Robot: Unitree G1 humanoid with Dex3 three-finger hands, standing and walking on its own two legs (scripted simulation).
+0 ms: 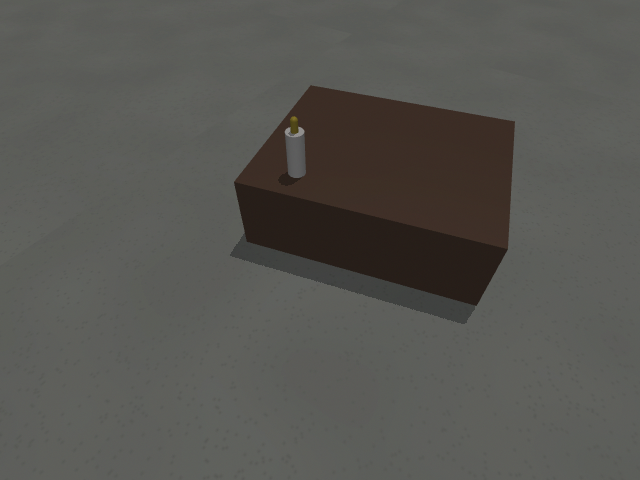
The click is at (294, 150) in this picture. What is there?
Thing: necked bottle
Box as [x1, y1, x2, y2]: [285, 116, 305, 177]
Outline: 293,116 290,118 290,126 285,130 288,173 290,176 300,177 305,173 304,134 303,129 297,126 296,117
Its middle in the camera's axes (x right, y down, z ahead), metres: -0.11 -0.36 +1.39
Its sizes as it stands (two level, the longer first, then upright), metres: 0.068 0.068 0.232
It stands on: a support 0.33 m high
